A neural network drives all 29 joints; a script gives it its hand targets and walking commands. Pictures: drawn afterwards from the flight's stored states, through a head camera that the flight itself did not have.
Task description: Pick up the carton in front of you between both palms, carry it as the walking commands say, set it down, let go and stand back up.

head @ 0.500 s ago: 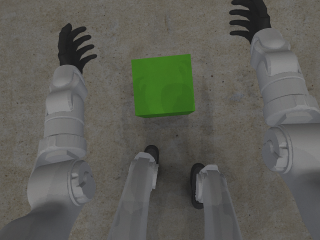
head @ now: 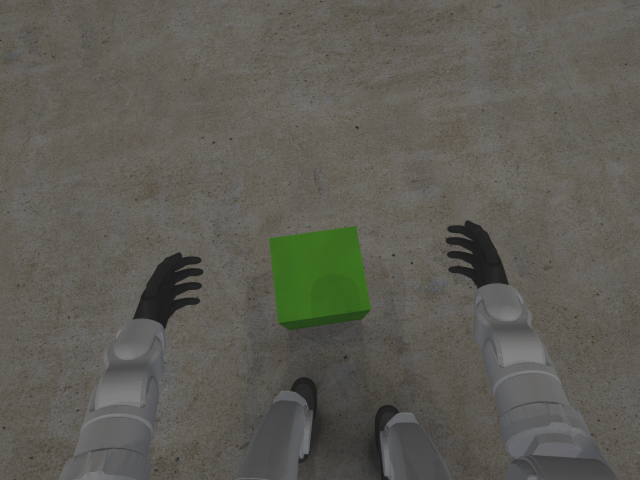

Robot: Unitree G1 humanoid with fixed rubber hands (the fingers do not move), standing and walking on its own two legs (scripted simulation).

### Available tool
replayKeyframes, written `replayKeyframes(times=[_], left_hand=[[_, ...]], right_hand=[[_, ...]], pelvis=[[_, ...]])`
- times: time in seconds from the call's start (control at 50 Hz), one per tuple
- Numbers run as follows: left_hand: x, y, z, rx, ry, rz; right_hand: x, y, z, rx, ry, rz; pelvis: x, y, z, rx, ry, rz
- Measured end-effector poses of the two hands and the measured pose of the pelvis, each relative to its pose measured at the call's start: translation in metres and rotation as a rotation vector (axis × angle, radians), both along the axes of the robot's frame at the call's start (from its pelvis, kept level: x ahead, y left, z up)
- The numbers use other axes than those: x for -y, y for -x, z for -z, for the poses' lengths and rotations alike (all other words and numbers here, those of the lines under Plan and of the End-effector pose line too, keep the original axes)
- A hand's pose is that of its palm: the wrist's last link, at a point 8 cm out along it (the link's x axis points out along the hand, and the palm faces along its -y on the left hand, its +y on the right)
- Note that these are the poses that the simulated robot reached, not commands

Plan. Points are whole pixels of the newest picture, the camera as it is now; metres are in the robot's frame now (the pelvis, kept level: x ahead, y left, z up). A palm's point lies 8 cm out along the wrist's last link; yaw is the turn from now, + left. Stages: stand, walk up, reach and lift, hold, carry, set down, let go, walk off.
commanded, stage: let go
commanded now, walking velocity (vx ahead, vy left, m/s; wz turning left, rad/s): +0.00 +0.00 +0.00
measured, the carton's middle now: (319, 282) +0.44 +0.07 -0.60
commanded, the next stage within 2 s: stand in 0.94 s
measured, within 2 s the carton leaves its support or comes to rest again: neither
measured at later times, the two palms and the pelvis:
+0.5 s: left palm (150, 412) +0.20 +0.21 -0.01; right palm (615, 402) +0.24 -0.25 -0.02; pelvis +0.05 -0.03 +0.05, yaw +2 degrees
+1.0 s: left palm (125, 413) +0.19 +0.23 -0.02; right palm (619, 436) +0.20 -0.26 -0.03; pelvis +0.05 -0.03 +0.05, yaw +4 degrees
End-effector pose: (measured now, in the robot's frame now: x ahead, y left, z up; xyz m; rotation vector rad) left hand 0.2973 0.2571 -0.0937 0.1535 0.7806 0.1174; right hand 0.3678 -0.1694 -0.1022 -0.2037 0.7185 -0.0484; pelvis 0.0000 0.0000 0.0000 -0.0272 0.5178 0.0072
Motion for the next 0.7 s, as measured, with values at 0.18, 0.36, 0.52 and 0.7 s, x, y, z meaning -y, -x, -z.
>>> replayKeyframes(times=[0.18, 0.36, 0.52, 0.7], left_hand=[[0.012, 0.061, -0.04, -0.013, 0.009, -0.016], [0.035, 0.104, -0.072, -0.024, 0.009, -0.024], [0.053, 0.1, -0.08, -0.012, 0.011, 0.005], [0.062, 0.092, -0.079, -0.016, 0.006, 0.027]], right_hand=[[0.021, 0.048, -0.034, -0.024, -0.006, -0.027], [0.056, 0.101, -0.063, -0.04, -0.006, -0.022], [0.088, 0.136, -0.084, -0.054, -0.001, -0.004], [0.101, 0.153, -0.091, -0.074, -0.007, 0.009]], pelvis=[[0.002, -0.023, -0.027, 0.166, -0.015, -0.019], [0.017, -0.041, -0.047, 0.356, -0.038, -0.024], [0.034, -0.049, -0.054, 0.483, -0.054, -0.027], [0.042, -0.05, -0.054, 0.557, -0.054, -0.019]])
